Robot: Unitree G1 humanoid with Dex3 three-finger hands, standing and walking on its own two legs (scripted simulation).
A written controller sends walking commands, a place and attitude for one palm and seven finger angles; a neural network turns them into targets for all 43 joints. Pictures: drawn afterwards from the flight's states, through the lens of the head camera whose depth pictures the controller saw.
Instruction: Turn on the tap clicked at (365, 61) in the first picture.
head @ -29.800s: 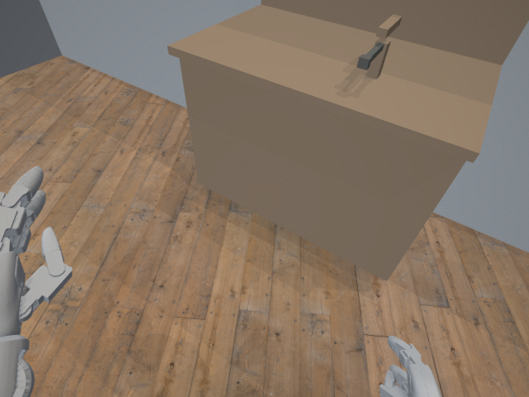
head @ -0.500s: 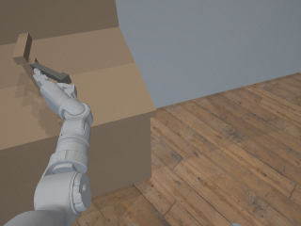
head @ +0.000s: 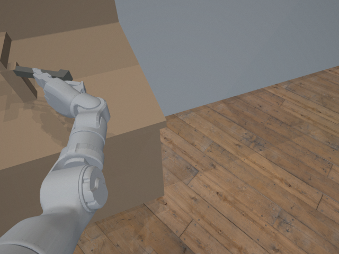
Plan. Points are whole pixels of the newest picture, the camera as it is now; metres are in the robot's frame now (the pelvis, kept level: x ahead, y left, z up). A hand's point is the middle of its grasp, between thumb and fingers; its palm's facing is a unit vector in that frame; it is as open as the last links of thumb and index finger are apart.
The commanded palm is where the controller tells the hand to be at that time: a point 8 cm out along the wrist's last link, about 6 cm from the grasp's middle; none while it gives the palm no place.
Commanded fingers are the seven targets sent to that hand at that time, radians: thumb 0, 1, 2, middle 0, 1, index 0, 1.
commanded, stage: push the lever round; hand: left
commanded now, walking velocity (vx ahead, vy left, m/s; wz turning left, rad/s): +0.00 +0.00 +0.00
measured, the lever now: (63, 77) +0.52 +0.25 +0.14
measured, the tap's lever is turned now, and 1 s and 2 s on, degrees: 57 73 73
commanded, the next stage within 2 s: lift the hand up off the lever in 0.46 s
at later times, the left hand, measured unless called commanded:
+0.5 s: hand (88, 76) +0.52 +0.19 +0.14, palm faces +0.81 -0.57 -0.15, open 7.8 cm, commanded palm +0.47 +0.21 +0.14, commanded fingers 0.00 0.90 0.90 -0.15 -0.15 -0.15 -0.15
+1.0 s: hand (77, 74) +0.51 +0.21 +0.15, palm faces +0.80 -0.59 -0.12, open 7.8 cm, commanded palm +0.46 +0.22 +0.16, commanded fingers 0.00 0.90 0.90 -0.15 -0.15 -0.15 -0.15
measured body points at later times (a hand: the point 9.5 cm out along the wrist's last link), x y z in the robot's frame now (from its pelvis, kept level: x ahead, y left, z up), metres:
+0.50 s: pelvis +0.01 +0.00 +0.00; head +0.08 -0.01 +0.44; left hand +0.48 +0.21 +0.15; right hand +0.03 -0.26 -0.14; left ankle +0.01 +0.13 -0.71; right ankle +0.03 -0.08 -0.71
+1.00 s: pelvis +0.02 +0.00 +0.00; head +0.07 +0.00 +0.45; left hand +0.47 +0.23 +0.16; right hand +0.06 -0.25 -0.13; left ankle +0.01 +0.13 -0.71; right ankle +0.03 -0.08 -0.71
